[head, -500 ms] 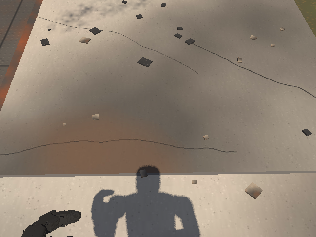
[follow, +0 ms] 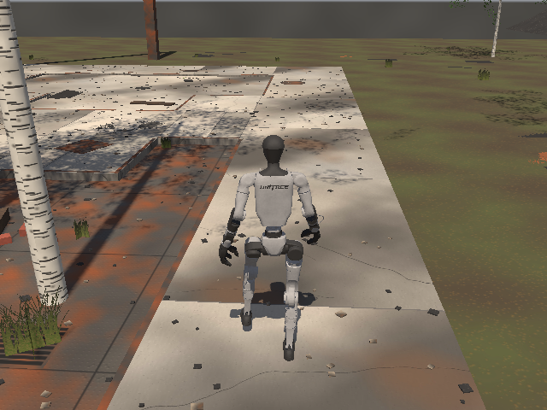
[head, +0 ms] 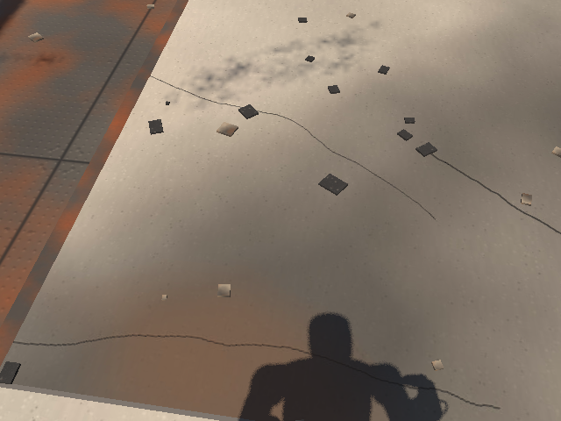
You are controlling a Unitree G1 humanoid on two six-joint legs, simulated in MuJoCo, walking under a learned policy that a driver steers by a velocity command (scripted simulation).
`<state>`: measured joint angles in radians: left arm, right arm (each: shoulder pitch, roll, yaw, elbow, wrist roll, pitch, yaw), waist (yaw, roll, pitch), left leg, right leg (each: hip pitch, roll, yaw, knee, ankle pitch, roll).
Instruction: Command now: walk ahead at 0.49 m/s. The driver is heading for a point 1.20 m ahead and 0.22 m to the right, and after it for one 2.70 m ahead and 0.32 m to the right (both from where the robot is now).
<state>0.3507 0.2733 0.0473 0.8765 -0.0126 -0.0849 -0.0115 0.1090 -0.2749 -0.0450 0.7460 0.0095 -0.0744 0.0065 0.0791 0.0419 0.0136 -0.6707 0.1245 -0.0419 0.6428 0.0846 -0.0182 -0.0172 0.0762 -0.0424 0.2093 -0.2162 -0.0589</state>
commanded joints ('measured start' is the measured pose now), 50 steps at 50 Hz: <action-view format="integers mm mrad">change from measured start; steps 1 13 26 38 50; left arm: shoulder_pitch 35 -94 -362 -228 -252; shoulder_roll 178 144 50 83 54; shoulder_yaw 41 22 -4 4 -11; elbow -27 -96 -173 -107 -13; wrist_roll -7 -6 8 20 31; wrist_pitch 5 -19 -5 21 53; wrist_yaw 8 3 -17 -13 9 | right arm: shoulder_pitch -137 144 254 223 170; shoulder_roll -55 -103 -164 -130 -115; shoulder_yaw -4 -26 -42 -27 -21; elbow -103 -31 76 93 104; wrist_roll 8 -15 1 1 -39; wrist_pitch -23 -20 -12 52 95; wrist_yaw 20 18 -9 -36 -55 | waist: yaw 15 -109 -149 -76 -95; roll -78 24 9 -92 -60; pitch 71 -65 53 -151 -5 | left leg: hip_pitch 5 635 580 136 533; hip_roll -28 136 63 -53 11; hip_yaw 21 -283 -3 -43 -53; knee -88 -410 -484 484 -232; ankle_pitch -5 -204 46 -632 -250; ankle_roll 13 249 212 -35 44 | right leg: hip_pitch -13 -680 -584 -92 -421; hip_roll -301 -203 -152 -357 -167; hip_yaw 138 118 45 323 155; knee -54 968 359 141 80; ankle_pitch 174 -108 340 495 -312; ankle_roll -151 19 65 -195 -6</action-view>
